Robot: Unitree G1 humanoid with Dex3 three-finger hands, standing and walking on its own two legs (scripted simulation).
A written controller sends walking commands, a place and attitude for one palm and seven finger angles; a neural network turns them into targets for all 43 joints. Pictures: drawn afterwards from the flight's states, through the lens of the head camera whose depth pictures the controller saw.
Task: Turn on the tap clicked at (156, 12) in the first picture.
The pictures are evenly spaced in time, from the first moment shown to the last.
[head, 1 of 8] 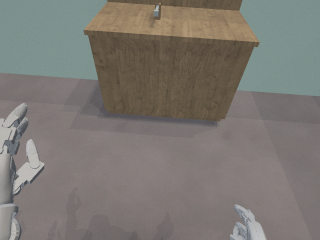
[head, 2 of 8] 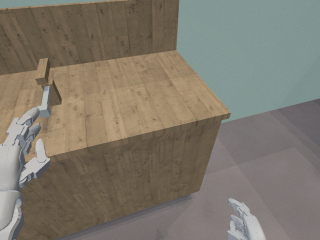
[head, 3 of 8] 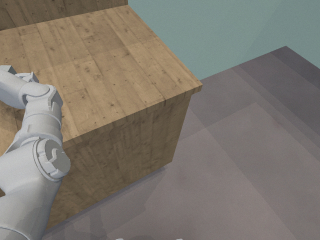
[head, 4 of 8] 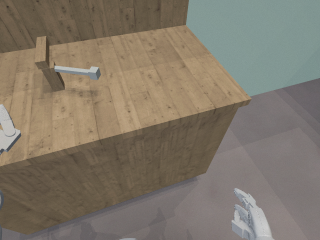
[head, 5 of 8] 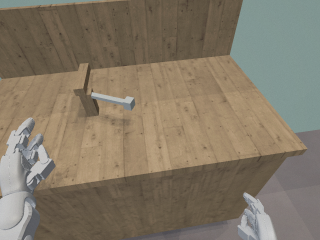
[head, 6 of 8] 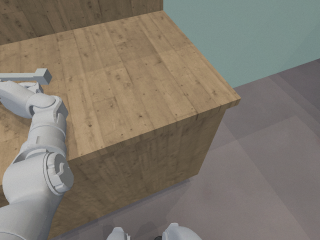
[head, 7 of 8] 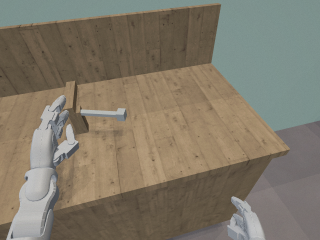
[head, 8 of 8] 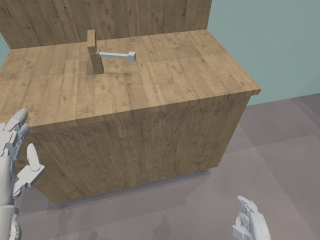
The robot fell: no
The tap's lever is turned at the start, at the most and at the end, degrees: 0 69 69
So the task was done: yes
